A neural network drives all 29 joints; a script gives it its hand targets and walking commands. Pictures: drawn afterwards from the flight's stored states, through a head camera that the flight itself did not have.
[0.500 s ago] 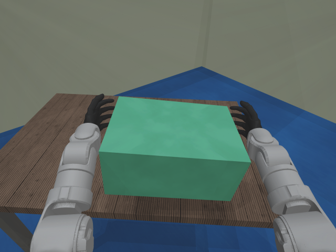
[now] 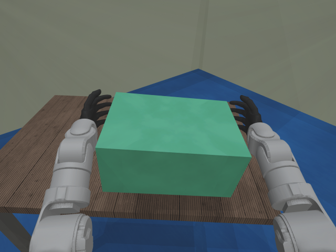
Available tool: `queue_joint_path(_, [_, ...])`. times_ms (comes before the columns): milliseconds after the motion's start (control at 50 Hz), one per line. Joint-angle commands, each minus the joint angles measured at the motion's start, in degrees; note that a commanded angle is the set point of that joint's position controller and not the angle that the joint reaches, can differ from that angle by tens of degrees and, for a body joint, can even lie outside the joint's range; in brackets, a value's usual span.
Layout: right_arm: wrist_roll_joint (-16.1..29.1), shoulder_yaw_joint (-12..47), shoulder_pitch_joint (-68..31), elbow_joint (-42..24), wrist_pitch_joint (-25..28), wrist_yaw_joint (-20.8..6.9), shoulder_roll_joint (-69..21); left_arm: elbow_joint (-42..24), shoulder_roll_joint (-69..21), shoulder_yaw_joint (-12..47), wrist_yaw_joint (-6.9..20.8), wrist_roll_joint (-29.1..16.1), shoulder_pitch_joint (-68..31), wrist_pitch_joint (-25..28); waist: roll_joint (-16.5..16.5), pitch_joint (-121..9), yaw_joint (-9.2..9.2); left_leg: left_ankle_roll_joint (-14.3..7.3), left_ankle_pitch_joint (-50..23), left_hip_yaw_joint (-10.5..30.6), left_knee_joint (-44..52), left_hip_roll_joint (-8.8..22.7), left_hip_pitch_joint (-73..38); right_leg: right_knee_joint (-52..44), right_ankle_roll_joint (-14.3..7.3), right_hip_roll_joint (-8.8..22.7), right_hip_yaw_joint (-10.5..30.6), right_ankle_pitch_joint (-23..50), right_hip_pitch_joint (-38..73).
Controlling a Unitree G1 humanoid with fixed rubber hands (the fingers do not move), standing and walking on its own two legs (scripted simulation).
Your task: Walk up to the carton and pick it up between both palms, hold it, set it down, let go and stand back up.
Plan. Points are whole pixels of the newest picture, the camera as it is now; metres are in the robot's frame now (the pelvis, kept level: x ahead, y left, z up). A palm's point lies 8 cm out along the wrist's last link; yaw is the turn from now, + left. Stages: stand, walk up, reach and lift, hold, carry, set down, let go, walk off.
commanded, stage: reach and lift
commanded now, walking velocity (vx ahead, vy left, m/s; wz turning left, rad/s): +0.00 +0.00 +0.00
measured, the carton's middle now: (170, 142) +0.35 +0.02 +0.13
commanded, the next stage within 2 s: hold in 0.12 s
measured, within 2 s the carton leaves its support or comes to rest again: neither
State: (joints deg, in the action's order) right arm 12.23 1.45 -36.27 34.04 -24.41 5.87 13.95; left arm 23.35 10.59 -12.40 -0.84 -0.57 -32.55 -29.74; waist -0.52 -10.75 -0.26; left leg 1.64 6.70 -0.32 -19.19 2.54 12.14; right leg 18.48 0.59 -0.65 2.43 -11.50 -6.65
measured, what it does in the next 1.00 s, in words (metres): stands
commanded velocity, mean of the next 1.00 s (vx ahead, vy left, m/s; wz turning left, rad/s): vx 0.00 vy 0.00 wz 0.00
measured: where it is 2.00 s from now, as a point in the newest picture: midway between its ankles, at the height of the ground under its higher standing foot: outside the picture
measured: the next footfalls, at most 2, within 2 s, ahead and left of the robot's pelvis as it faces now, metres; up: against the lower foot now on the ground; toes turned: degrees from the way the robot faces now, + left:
none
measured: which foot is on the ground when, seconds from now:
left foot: down 0.00-1.00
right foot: down 0.00-1.00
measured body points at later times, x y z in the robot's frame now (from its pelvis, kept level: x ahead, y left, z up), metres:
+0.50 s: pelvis +0.00 +0.00 +0.00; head -0.07 +0.01 +0.44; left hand +0.37 +0.21 +0.19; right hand +0.38 -0.18 +0.19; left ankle +0.04 +0.14 -0.75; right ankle -0.02 -0.13 -0.75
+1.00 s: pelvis +0.00 +0.00 +0.00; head -0.07 +0.01 +0.44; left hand +0.37 +0.21 +0.19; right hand +0.38 -0.18 +0.19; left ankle +0.04 +0.14 -0.75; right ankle -0.02 -0.13 -0.75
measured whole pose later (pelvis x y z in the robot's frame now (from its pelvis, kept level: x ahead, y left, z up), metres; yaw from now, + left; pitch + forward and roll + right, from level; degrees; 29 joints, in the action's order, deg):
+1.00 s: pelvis +0.00 +0.00 +0.00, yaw +0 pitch +0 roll +0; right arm 12.2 0.7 -37.5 32.4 -27.9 5.6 14.0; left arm 20.4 10.6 -12.9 -0.9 -0.3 -32.6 -33.7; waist -0.5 -10.8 -0.8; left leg 1.6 6.6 -0.3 -18.9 2.5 12.1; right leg 18.4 0.6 -0.6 2.4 -11.4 -6.6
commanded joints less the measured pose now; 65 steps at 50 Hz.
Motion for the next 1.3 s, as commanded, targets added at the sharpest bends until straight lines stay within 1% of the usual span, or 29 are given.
queue_joint_path(0, [6.82, 11.48, -49.40, -22.46, 4.14, -6.12, -37.02, -12.48, -40.22, 22.28, 11.28, -1.94, -39.78, 0.14, 0.72, -12.32, -4.74, -0.45, -8.31, 0.10, 1.91, -4.43, -13.39, -6.23, 0.51, -2.78, -1.85, 9.47, -1.17])
queue_joint_path(80, [7.59, 10.93, -49.90, -23.12, 4.47, -6.44, -36.75, -15.42, -42.06, 24.41, 10.70, -3.06, -41.74, 0.32, 2.05, -14.79, -5.54, 0.29, -9.11, 0.17, 1.48, -4.12, -14.68, -5.70, 0.51, -2.92, -2.25, 9.89, -1.54])
queue_joint_path(100, [8.24, 12.26, -50.84, -24.02, 4.33, -6.52, -37.26, -15.24, -41.58, 24.80, 10.16, -3.28, -42.42, 0.19, 1.72, -15.54, -4.60, 0.00, -7.88, 0.09, 1.56, -4.23, -14.58, -6.09, 0.42, -2.97, -1.87, 9.25, -1.22])
queue_joint_path(120, [7.49, 11.35, -49.68, -23.70, 4.26, -6.49, -36.69, -14.73, -41.73, 25.24, 10.07, -3.41, -41.44, 0.09, 1.82, -14.19, -5.62, 0.09, -7.14, 0.48, 1.76, -4.42, -13.94, -6.21, 0.43, -2.83, -2.07, 8.82, -1.96])
queue_joint_path(140, [7.43, 12.27, -48.64, -21.46, 3.45, -6.29, -38.14, -14.77, -40.51, 23.59, 10.18, -2.75, -41.63, -0.06, 0.74, -13.13, -4.24, -0.64, -8.33, 0.00, 1.60, -4.71, -13.70, -6.29, 1.23, -2.29, -1.53, 10.36, -1.36])
queue_joint_path(180, [8.06, 12.45, -47.73, -23.24, 3.31, -6.19, -38.07, -15.02, -40.19, 22.76, 10.55, -2.09, -39.58, -0.55, 0.13, -12.91, -3.93, -0.66, -10.84, -0.10, 1.49, -4.80, -14.78, -6.29, 1.28, -2.71, -1.71, 12.11, -0.58])
queue_joint_path(240, [8.37, 13.16, -47.65, -24.78, 2.91, -5.64, -38.32, -16.92, -40.37, 23.52, 10.76, -3.06, -40.00, -0.61, -0.69, -14.16, -4.17, -0.91, -11.62, -0.39, 1.28, -5.07, -15.40, -6.24, 1.84, -2.70, -1.48, 13.97, -0.08])
queue_joint_path(260, [9.21, 13.59, -47.97, -25.79, 3.42, -5.70, -38.18, -19.67, -41.03, 25.96, 10.40, -4.06, -41.75, -0.41, 1.84, -16.68, -4.92, 0.15, -12.11, 0.10, 0.73, -4.81, -16.05, -5.75, 1.19, -3.07, -1.79, 13.57, 0.19])
queue_joint_path(340, [9.03, 13.20, -47.16, -26.97, 2.48, -5.45, -37.52, -17.93, -41.24, 26.33, 10.21, -4.57, -39.02, -1.09, 0.38, -14.34, -5.88, 0.06, -14.10, 0.42, 0.05, -4.98, -15.84, -6.07, 1.70, -2.97, -1.63, 16.02, -0.42])
queue_joint_path(360, [9.94, 14.86, -48.59, -29.90, 2.84, -5.37, -38.09, -19.16, -40.59, 25.99, 10.08, -4.45, -38.58, -1.11, -0.29, -17.01, -4.67, -0.34, -14.61, 0.28, -0.38, -5.30, -15.43, -5.56, 1.80, -3.01, -1.29, 17.91, 1.49])
queue_joint_path(400, [9.83, 13.58, -49.24, -29.71, 2.61, -5.00, -37.19, -18.35, -41.02, 25.99, 10.36, -4.60, -38.67, -1.73, -0.06, -15.81, -5.71, -0.25, -13.49, 0.72, 0.27, -5.01, -15.03, -5.62, 1.59, -3.11, -1.60, 16.59, 0.80])
queue_joint_path(420, [9.71, 13.65, -48.39, -28.50, 2.36, -5.05, -37.20, -18.27, -40.89, 25.71, 10.34, -4.00, -38.86, -1.72, 1.49, -16.16, -5.08, 0.23, -13.65, 0.19, 0.08, -5.04, -14.92, -5.88, 1.06, -2.87, -1.23, 15.96, 1.47])
queue_joint_path(480, [9.11, 12.37, -45.72, -23.32, 1.10, -5.26, -36.08, -15.50, -39.67, 23.64, 10.84, -2.64, -37.77, -2.43, 0.45, -11.44, -5.34, -0.50, -10.68, 0.15, 1.42, -4.93, -14.44, -6.57, 1.38, -2.57, -1.07, 13.73, -0.25])
queue_joint_path(520, [9.10, 12.59, -47.26, -24.74, 1.22, -5.23, -36.51, -15.81, -39.32, 23.75, 11.13, -2.53, -38.28, -2.59, 1.33, -13.27, -5.26, -0.43, -9.67, 0.39, 1.67, -4.78, -14.12, -6.43, 1.11, -2.60, -1.10, 13.00, 0.15])
queue_joint_path(540, [8.21, 11.98, -46.64, -23.60, 0.90, -5.33, -37.09, -14.13, -38.59, 21.90, 11.41, -1.74, -37.85, -2.49, -0.75, -11.28, -5.20, -0.98, -8.53, 0.05, 1.84, -4.99, -13.62, -6.68, 1.53, -2.38, -1.01, 11.66, 0.36])
queue_joint_path(560, [9.51, 13.20, -49.32, -27.85, 1.62, -5.28, -38.02, -18.70, -39.81, 24.32, 11.14, -3.67, -40.99, -1.91, 0.40, -16.58, -5.09, -0.68, -11.14, -0.28, 0.56, -5.50, -13.82, -5.77, 1.82, -2.23, -0.65, 15.64, 1.73])
queue_joint_path(580, [9.09, 13.47, -47.51, -25.39, 0.98, -5.27, -38.02, -17.05, -38.06, 22.87, 11.38, -2.44, -40.01, -2.23, 0.17, -13.22, -4.30, -1.18, -10.21, -0.20, 1.46, -5.36, -13.51, -5.88, 1.88, -2.19, -0.49, 15.45, 1.31])
queue_joint_path(620, [9.45, 13.40, -48.89, -28.45, 1.49, -5.01, -37.52, -17.43, -39.79, 24.29, 11.22, -3.41, -38.58, -2.20, 0.21, -14.73, -4.84, -0.69, -11.71, 0.41, 0.92, -5.38, -13.64, -5.49, 1.74, -2.67, -1.38, 16.75, 2.10])
queue_joint_path(680, [8.96, 12.28, -48.50, -24.69, 0.98, -5.45, -37.14, -14.18, -38.61, 21.69, 11.44, -1.78, -39.09, -2.75, -0.39, -11.83, -4.72, -1.25, -8.12, 0.15, 1.80, -5.07, -12.92, -6.33, 1.63, -2.32, -0.93, 12.48, 0.49])
queue_joint_path(740, [9.30, 13.27, -49.99, -29.17, 1.93, -5.58, -37.97, -17.66, -39.29, 23.61, 11.22, -3.66, -40.12, -1.76, -0.47, -16.58, -4.21, -1.18, -10.74, 0.36, 1.31, -5.05, -14.18, -5.81, 1.63, -2.45, -1.23, 15.61, 1.37])
queue_joint_path(780, [9.54, 12.66, -46.00, -25.51, 1.39, -5.21, -37.52, -19.26, -39.68, 24.87, 11.10, -3.80, -39.73, -1.94, 2.04, -15.19, -6.29, 0.14, -13.86, 0.55, 0.56, -5.24, -14.49, -5.28, 1.47, -2.49, -1.24, 18.44, 1.97])
queue_joint_path(840, [10.57, 13.95, -48.13, -27.93, 1.53, -5.21, -37.37, -18.53, -40.20, 24.65, 11.19, -4.28, -38.34, -2.00, -0.62, -16.67, -5.28, -0.58, -14.07, 0.51, 0.48, -5.24, -15.19, -5.78, 1.89, -2.55, -1.19, 18.60, 2.28])
queue_joint_path(920, [9.53, 12.85, -46.62, -24.18, 0.59, -5.45, -37.36, -15.68, -39.02, 22.67, 11.60, -2.48, -38.31, -2.57, 0.05, -12.41, -4.29, -0.90, -10.43, 0.16, 1.56, -4.84, -13.70, -6.13, 1.52, -2.29, -0.68, 14.91, 0.05])
queue_joint_path(980, [9.46, 12.54, -48.39, -26.96, 1.33, -5.52, -36.59, -18.33, -39.27, 24.00, 11.11, -3.18, -39.90, -2.40, 0.81, -15.32, -5.34, -0.07, -11.56, 0.29, 0.91, -4.77, -14.47, -5.54, 1.17, -2.72, -1.57, 15.63, 1.75])
queue_joint_path(1040, [10.39, 14.22, -48.40, -26.11, 1.18, -5.60, -37.30, -16.49, -39.42, 22.72, 11.30, -2.45, -38.99, -2.43, 0.61, -14.15, -4.27, -0.95, -11.09, 0.54, 1.20, -5.33, -14.31, -5.92, 1.64, -2.19, -0.82, 16.25, 1.56])
queue_joint_path(1140, [10.57, 14.56, -46.81, -29.05, 1.26, -5.29, -37.78, -21.33, -40.06, 25.12, 11.00, -3.67, -39.76, -2.04, 1.28, -18.33, -5.22, -0.10, -14.49, 0.68, -0.12, -5.37, -15.96, -5.13, 1.76, -2.61, -1.06, 19.66, 2.27])
queue_joint_path(1200, [9.84, 13.46, -47.42, -26.51, 0.86, -5.32, -37.77, -16.78, -39.44, 22.35, 11.49, -2.47, -38.07, -2.69, -0.50, -14.39, -3.86, -0.96, -11.82, 0.52, 0.80, -5.28, -13.82, -5.78, 1.73, -2.22, -0.81, 16.57, 1.74])
queue_joint_path(1240, [9.91, 13.19, -46.85, -24.36, 0.71, -5.59, -37.30, -16.32, -38.69, 22.70, 11.31, -2.12, -38.73, -2.78, 0.78, -13.52, -4.66, -0.74, -10.15, 0.46, 1.24, -5.27, -13.80, -5.78, 1.61, -2.21, -0.90, 15.39, 0.93])
queue_joint_path(1280, [9.92, 13.78, -48.87, -28.11, 1.59, -5.34, -37.98, -19.13, -39.70, 24.14, 11.37, -3.29, -39.59, -2.38, 0.37, -16.86, -4.66, -0.62, -12.43, 0.78, 0.74, -5.15, -14.43, -5.21, 1.67, -2.44, -1.22, 17.36, 2.35])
